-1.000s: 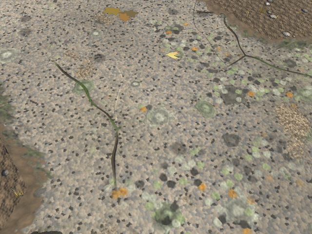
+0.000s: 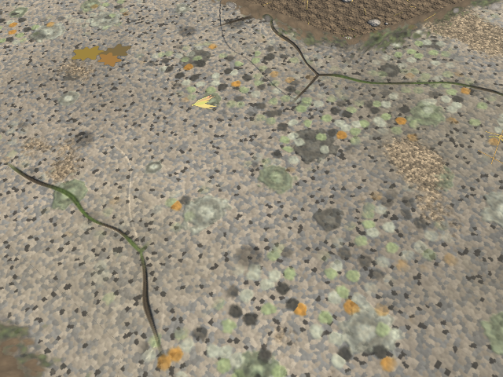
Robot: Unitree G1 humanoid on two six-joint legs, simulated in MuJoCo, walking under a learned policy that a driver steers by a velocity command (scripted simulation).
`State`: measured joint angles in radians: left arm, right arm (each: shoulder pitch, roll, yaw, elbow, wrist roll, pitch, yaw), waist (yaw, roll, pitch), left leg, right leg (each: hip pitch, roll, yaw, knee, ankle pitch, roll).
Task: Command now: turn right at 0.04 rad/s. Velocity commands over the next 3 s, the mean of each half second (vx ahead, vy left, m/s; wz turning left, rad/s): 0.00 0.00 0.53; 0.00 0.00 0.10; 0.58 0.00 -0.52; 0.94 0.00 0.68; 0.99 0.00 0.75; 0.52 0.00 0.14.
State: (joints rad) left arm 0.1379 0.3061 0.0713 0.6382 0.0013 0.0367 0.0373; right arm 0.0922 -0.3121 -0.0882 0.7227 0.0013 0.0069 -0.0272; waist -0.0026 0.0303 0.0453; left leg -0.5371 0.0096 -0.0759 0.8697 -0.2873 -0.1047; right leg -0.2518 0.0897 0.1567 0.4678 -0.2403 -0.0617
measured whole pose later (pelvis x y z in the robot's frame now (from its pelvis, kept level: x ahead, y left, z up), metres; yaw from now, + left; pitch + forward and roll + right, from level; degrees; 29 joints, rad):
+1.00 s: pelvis +0.03 +0.01 +0.00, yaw +20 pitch +2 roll +0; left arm 0.25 0.32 0.09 0.72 -0.03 0.03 0.01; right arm 0.14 -0.24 -0.06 0.65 -0.02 0.02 -0.04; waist 0.04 -0.03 0.05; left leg -0.21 0.02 0.02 0.45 -0.27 0.00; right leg -0.49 0.01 0.03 1.02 -0.50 0.07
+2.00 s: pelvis +0.61 -0.02 -0.01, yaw +26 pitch +0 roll +1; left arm 0.04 0.23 -0.06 0.59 0.07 -0.07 -0.02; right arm 0.49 -0.31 -0.06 0.89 -0.01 -0.04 0.01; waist -0.07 0.00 0.01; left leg -0.11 -0.24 -0.08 0.41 -0.28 0.20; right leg -0.68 -0.13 0.14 1.09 -0.24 0.06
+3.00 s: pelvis +1.25 +0.42 +0.00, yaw +53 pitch +1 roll +2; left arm 0.06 0.28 0.03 0.73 0.01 -0.09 -0.01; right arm 0.29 -0.28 -0.03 0.87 0.01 -0.07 -0.01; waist -0.08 -0.06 0.05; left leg -0.05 -0.11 0.01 0.33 -0.30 0.09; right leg -0.59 -0.03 0.03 0.54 0.10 0.01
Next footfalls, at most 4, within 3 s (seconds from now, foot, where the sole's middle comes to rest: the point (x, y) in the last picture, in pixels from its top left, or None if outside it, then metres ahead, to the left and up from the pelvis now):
0.14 left None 0.07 0.15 -0.78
0.50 right None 0.13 -0.08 -0.78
0.86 left None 0.00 0.14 -0.78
1.32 right None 0.19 -0.14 -0.78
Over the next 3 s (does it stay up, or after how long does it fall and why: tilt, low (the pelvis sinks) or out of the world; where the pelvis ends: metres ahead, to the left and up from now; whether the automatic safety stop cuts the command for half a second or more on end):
stays up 1.25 0.42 0.00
